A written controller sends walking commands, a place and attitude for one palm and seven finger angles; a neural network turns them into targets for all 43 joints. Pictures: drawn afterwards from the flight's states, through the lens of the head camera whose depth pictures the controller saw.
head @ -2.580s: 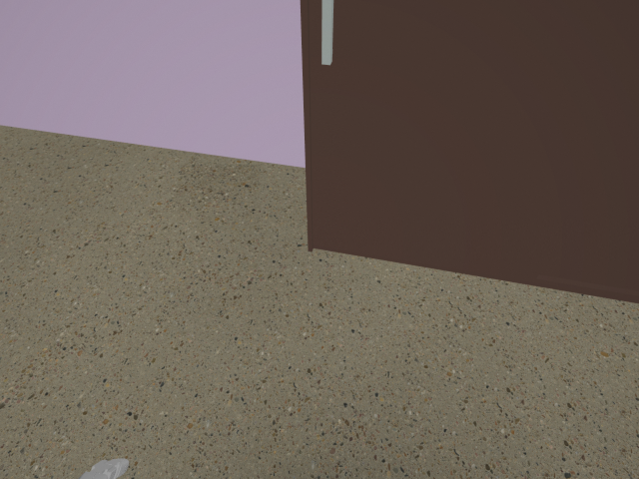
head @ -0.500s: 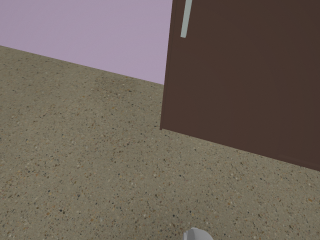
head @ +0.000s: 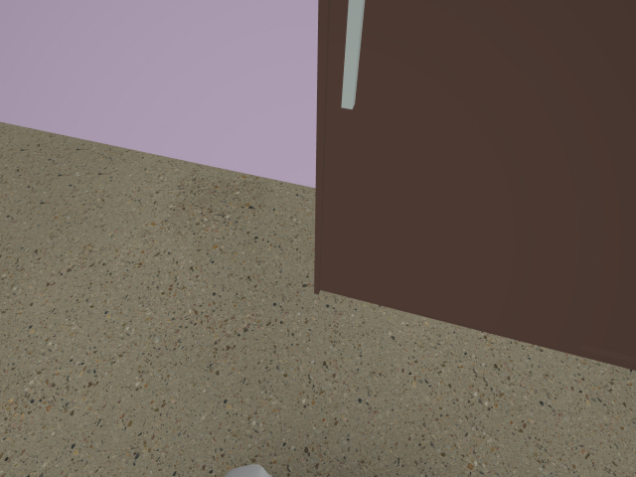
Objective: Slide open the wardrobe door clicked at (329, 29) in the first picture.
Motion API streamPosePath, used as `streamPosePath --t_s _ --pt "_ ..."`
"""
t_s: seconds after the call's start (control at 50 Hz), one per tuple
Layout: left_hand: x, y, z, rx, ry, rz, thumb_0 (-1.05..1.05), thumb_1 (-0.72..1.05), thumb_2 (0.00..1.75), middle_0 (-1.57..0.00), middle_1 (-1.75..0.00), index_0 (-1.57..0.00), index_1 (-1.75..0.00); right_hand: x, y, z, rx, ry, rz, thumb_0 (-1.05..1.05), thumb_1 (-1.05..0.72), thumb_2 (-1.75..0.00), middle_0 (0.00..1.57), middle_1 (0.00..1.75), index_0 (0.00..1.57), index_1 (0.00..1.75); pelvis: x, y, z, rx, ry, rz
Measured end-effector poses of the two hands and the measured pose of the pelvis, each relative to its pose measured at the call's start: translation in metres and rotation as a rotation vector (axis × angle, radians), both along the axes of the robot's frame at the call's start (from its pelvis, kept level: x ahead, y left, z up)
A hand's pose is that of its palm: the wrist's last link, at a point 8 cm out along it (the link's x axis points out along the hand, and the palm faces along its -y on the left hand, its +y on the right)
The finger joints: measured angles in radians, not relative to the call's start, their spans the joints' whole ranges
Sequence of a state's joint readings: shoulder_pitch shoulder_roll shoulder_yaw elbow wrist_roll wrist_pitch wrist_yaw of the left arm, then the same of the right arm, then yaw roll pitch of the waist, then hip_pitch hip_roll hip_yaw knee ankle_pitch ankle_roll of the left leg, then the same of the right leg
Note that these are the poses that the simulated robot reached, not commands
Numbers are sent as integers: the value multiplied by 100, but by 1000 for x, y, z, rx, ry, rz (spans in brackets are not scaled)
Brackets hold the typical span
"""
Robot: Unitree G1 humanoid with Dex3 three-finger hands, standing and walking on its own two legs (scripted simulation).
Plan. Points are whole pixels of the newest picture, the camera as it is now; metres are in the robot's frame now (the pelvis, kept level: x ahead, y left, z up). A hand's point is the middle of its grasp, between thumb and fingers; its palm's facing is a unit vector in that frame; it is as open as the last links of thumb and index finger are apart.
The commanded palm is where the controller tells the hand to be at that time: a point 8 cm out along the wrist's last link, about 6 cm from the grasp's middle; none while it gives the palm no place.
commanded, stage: turn to face it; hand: left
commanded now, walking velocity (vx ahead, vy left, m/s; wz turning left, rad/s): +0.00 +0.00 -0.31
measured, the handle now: (356, 32) +0.79 -0.01 +0.19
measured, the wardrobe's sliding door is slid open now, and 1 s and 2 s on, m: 0.00 0.00 0.00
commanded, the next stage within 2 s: take the last steps up to it in 0.22 s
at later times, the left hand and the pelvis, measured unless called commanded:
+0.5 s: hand out of the picture +0.11 +0.17 -0.16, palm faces -0.05 -0.97 -0.22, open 7.4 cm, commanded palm none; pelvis +0.07 -0.01 +0.00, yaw -8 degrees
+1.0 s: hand (247, 379) +0.29 +0.14 -0.15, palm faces -0.18 -0.96 -0.23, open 7.3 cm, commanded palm none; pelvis +0.18 -0.04 +0.00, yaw -12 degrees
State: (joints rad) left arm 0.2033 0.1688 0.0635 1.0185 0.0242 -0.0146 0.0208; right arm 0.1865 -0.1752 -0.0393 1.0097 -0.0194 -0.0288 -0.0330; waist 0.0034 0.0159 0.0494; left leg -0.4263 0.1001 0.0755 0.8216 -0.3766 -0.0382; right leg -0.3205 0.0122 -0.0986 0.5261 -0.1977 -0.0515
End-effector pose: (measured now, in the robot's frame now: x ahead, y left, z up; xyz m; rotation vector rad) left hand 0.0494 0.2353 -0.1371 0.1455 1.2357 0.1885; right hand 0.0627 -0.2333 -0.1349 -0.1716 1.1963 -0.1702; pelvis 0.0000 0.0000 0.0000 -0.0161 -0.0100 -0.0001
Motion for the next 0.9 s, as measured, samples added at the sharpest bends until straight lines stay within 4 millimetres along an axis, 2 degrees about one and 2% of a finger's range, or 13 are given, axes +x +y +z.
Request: streamPosePath --t_s 0.06,0.14,0.2,0.28,0.42,0.5,0.62,0.7,0.74,0.78,0.9 --pt "-1 9 -7 -18 43 3 -1 93 90 -21 -30 -20 -30 38 9 7 -9 -88 10 0 -91 -90 19 29 19 30 14 9 -3 -11 -9 -29" --pt "4 16 -11 -41 86 7 -1 92 90 -20 -30 -20 -30 56 24 13 -7 -113 17 0 -91 -90 20 29 19 30 30 17 -1 -5 -16 -50" --pt "12 18 -5 -40 100 -2 0 92 90 -20 -30 -19 -30 56 30 14 7 -78 9 0 -91 -90 20 29 20 30 38 18 4 2 -8 -66" --pt "24 14 2 -25 118 -33 0 91 90 -20 -30 -19 -30 51 20 12 9 -49 -39 -1 -93 -90 20 30 20 30 46 14 8 11 -1 -97" --pt "54 -6 4 22 88 -111 0 91 90 -20 -30 -19 -30 17 -11 -13 36 54 -135 0 -92 -90 20 30 20 30 57 -5 -2 15 -8 -133" --pt "58 -16 9 12 69 -105 0 91 90 -20 -30 -20 -30 4 -19 -9 34 125 -140 0 -91 -90 20 29 20 30 67 -9 4 16 -10 -131" --pt "54 -20 4 -29 141 -108 0 90 90 -21 -30 -20 -30 17 -15 3 34 112 -157 1 -91 -90 20 29 20 30 89 -7 9 18 -8 -145" --pt "59 -12 -12 -59 202 -103 0 90 90 -21 -30 -20 -30 33 -3 -1 16 76 -170 1 -91 -90 20 29 20 30 111 1 -1 1 -10 -158" --pt "69 -9 -15 -59 229 -122 0 90 90 -21 -30 -20 -30 33 4 -2 17 75 -193 1 -91 -90 20 29 20 30 120 3 -3 12 -12 -176" --pt "88 -9 -12 -51 230 -150 0 91 90 -21 -30 -20 -30 27 12 -2 32 96 -222 0 -91 -90 20 29 20 30 129 2 0 18 -10 -186" --pt "171 -24 7 -23 107 -200 1 92 90 -20 -30 -19 -30 3 32 1 110 242 -277 0 -91 -90 20 29 20 30 157 -12 11 29 1 -197"
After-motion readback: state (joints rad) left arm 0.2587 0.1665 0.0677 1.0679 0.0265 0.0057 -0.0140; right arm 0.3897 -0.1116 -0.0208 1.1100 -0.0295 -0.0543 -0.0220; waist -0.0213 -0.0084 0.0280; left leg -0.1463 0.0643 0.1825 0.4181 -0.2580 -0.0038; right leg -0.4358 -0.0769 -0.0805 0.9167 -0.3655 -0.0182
